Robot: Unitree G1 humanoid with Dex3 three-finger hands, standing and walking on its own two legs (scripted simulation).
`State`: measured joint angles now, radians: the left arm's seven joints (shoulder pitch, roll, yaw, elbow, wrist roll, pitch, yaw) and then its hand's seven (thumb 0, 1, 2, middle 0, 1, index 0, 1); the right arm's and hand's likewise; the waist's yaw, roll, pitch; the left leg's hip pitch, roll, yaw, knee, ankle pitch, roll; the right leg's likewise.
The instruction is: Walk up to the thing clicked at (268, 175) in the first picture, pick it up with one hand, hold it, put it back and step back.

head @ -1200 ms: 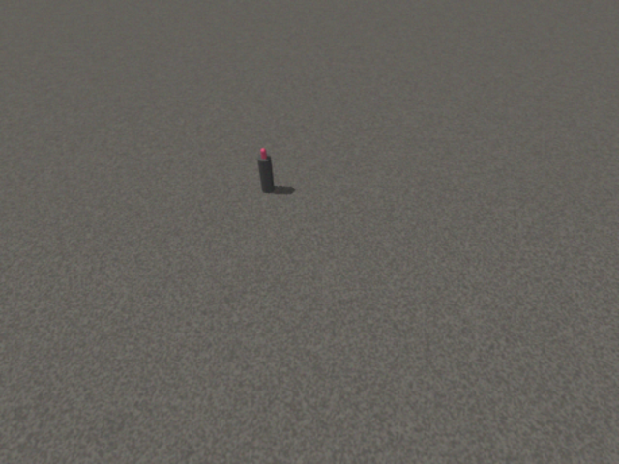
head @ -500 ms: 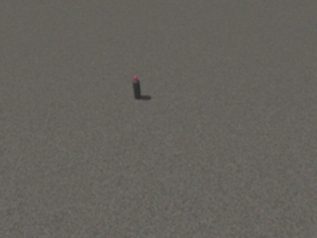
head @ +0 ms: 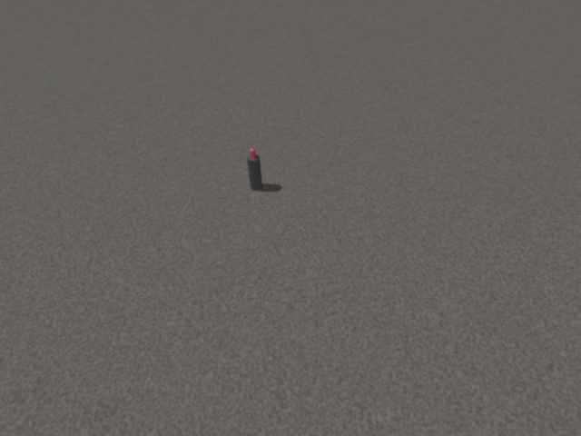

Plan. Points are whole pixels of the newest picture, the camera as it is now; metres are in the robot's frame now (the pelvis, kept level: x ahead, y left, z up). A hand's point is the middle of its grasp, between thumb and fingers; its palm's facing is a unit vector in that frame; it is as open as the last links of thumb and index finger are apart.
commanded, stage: walk up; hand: left
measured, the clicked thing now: (254, 168) +1.48 +0.24 -0.66
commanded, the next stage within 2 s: none
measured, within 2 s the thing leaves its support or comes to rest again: neither
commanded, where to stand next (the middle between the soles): +1.12 +0.00 m, yaw +0 degrees
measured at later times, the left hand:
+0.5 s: hand (100, 404) +0.22 +0.34 -0.15, palm faces -0.08 -0.94 -0.32, open 7.4 cm
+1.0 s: hand (167, 267) +0.49 +0.30 -0.14, palm faces -0.04 -0.94 -0.34, open 7.4 cm
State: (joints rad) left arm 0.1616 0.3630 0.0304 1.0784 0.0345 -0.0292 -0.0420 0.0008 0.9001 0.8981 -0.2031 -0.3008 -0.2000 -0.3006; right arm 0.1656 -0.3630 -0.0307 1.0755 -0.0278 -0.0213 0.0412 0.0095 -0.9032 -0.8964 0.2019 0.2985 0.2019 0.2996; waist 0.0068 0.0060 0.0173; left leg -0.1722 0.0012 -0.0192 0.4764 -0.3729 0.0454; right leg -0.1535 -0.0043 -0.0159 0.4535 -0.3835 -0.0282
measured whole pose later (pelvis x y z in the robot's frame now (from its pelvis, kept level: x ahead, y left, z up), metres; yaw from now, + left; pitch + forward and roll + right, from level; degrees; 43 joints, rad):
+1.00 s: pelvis +0.41 +0.04 -0.01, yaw +0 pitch -3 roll -2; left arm 0.25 0.40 0.04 0.85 0.02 -0.07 -0.07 0.00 0.90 0.90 -0.20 -0.30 -0.20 -0.30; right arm 0.29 -0.43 -0.06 0.86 -0.02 -0.07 0.07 0.01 -0.91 -0.90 0.20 0.30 0.20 0.30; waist 0.01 0.02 0.08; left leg -0.49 0.12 0.02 0.78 -0.26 0.00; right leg -0.19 0.01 -0.08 0.49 -0.26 -0.04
